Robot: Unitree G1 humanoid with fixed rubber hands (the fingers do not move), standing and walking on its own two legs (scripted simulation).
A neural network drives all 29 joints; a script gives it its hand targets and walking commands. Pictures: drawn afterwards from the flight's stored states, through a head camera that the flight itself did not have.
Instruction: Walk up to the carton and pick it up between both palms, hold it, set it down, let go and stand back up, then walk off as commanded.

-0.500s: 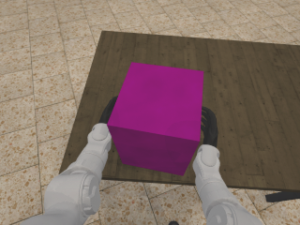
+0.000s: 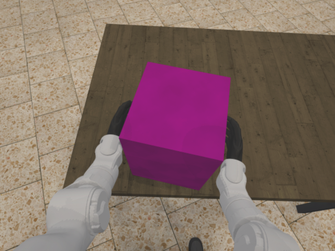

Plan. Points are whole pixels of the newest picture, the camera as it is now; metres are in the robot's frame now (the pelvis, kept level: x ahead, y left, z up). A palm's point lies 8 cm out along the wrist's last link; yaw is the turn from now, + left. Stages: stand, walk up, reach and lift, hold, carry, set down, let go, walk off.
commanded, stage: set down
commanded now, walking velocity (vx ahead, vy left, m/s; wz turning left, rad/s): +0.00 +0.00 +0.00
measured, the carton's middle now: (175, 132) +0.42 -0.02 -0.03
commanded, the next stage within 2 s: none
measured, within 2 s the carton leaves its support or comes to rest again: neither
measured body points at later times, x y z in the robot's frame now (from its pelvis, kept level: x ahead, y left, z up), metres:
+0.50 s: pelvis -0.03 +0.02 -0.02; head +0.06 +0.04 +0.42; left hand +0.46 +0.15 +0.04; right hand +0.39 -0.17 +0.03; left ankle -0.04 +0.10 -0.73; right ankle +0.03 -0.16 -0.73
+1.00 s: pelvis -0.04 +0.01 -0.02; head +0.04 +0.03 +0.42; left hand +0.39 +0.19 -0.01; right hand +0.33 -0.17 -0.01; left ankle -0.04 +0.10 -0.73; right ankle +0.03 -0.16 -0.73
